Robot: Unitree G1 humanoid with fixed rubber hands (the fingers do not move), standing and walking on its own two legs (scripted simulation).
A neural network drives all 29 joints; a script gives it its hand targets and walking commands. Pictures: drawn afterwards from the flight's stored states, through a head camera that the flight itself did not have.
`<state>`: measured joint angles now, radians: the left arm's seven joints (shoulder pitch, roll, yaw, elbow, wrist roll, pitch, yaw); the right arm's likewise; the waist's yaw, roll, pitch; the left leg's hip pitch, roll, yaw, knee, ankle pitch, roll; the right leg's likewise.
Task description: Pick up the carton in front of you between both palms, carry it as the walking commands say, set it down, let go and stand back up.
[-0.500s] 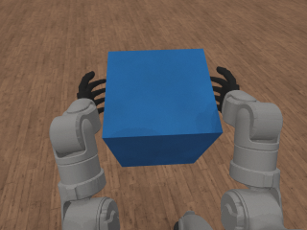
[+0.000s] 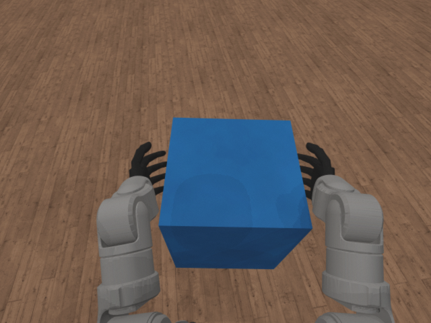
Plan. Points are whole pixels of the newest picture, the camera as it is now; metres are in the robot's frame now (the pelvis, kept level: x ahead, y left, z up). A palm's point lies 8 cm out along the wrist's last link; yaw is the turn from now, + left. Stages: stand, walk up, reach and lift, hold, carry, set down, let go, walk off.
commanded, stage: carry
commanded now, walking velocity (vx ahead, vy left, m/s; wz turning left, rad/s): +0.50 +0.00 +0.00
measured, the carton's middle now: (228, 200) +0.36 +0.00 +0.02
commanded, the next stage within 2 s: none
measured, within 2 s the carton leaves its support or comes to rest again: neither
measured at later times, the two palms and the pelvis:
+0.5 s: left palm (158, 103) +0.58 +0.15 +0.10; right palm (289, 102) +0.56 -0.15 +0.09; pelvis +0.33 +0.01 -0.01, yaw -1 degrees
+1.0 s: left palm (167, 43) +0.86 +0.16 +0.10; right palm (268, 40) +0.85 -0.14 +0.10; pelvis +0.62 +0.00 -0.01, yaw +0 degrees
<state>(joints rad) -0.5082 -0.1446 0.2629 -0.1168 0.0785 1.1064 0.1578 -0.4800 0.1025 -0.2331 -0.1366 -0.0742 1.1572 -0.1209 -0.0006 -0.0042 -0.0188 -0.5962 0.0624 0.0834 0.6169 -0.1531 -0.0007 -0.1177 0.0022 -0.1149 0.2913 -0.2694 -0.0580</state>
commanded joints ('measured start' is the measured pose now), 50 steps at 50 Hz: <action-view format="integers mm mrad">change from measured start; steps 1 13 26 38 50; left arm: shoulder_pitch -474 -60 99 30 118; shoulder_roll -879 -1011 -770 -900 -780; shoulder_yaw -729 -898 -867 -878 -836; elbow -119 -273 -447 -397 -335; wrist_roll -309 -325 -352 -375 -314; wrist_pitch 32 44 142 101 135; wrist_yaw -144 -220 -206 -245 -212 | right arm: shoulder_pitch -549 -137 15 -60 61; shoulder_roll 929 1012 771 936 802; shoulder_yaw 731 803 840 865 803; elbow -106 -330 -463 -426 -351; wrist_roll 303 324 327 336 299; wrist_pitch -23 -17 95 48 78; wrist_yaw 94 193 169 178 168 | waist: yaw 45 -15 11 10 17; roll -131 124 120 -141 -142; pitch -410 -373 -241 -280 -150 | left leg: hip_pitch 3 707 520 72 193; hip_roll -49 227 116 45 -8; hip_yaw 80 -155 67 13 153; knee -136 -378 -149 146 -183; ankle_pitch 61 316 339 -76 38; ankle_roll -2 124 57 -15 5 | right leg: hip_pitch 425 -494 -74 -8 113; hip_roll -209 -92 -4 -293 -240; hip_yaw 70 64 -133 100 -11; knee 71 655 165 -192 -1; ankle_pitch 772 7 98 -42 319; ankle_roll -69 80 38 -73 -19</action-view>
